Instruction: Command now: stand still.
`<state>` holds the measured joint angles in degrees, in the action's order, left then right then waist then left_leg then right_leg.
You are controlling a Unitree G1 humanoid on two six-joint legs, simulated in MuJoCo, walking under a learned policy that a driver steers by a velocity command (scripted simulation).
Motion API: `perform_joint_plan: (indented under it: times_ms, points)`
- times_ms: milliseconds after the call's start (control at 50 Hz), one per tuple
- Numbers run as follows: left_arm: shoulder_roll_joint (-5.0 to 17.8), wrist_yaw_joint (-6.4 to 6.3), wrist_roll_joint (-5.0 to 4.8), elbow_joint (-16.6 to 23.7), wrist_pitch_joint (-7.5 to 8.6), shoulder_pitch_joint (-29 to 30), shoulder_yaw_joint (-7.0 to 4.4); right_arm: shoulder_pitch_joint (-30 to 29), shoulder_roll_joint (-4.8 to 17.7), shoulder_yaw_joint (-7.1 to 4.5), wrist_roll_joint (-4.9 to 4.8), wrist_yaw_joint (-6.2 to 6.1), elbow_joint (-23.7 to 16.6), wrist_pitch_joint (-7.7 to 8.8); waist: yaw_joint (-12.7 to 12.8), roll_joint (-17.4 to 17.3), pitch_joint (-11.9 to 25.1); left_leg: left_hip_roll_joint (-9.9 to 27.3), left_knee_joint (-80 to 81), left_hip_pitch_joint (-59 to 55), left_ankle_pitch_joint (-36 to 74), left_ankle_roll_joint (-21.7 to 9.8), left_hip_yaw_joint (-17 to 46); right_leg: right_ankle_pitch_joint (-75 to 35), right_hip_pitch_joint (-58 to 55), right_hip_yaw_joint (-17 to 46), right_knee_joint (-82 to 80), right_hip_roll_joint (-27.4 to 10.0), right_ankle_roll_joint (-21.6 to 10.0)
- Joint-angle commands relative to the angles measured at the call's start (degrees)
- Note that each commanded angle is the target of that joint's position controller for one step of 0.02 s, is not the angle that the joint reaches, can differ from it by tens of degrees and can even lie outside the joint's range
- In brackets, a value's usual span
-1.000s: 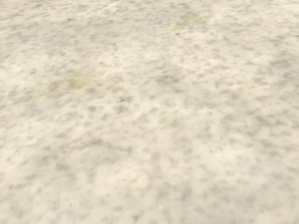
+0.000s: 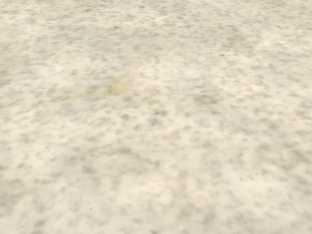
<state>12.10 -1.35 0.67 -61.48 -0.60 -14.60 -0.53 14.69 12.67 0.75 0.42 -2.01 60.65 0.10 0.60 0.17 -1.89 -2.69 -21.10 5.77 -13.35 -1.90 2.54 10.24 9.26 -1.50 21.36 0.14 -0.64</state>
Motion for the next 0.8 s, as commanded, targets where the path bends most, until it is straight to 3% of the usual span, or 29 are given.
perform_joint_plan:
  times_ms: [20, 340, 800]
  points:
    - [5.18, -0.28, -0.03, -0.02, 0.35, -2.11, -0.68, 1.69, 5.04, -0.65, 0.02, -0.26, -0.37, 0.47, 0.19, -0.49, -1.32, 6.63, 4.64, 5.84, 5.54, -1.54, 5.96, -4.06, -2.61, 5.81, -2.70, -5.42, -1.46]
    - [2.57, -0.77, -0.10, -3.82, 0.54, -3.53, 0.10, 5.36, 2.08, -0.12, 0.06, -0.66, 3.90, 0.41, -0.19, -0.12, -2.18, 6.48, 3.52, 5.55, 6.23, -1.21, 5.07, -3.98, -1.00, 5.90, -2.41, -5.22, -1.72]
    - [0.39, -1.14, -0.09, -5.11, 0.77, -6.12, 0.22, 8.02, -0.53, -0.25, 0.10, -0.94, 5.77, 0.41, -0.24, -0.30, -2.88, 6.52, 2.71, 5.76, 6.02, -0.87, 4.52, -3.82, -0.22, 6.11, -2.13, -5.02, -2.05]
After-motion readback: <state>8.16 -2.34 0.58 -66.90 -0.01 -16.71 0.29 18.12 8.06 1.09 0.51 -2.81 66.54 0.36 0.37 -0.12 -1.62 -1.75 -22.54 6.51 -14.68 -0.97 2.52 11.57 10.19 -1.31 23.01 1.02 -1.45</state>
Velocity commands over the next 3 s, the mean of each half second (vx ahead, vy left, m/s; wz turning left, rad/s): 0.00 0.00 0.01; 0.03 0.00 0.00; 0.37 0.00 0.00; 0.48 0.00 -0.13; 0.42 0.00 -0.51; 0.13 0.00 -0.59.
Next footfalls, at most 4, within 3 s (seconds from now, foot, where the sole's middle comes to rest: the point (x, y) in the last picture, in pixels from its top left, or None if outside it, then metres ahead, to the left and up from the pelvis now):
1.58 right None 0.41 -0.06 -0.78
2.10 left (142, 192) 0.72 0.10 -0.78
2.60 right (191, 167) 0.86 -0.14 -0.78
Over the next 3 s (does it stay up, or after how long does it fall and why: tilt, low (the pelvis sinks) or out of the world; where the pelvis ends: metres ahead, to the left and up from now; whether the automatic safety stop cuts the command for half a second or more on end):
stays up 0.80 -0.05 0.00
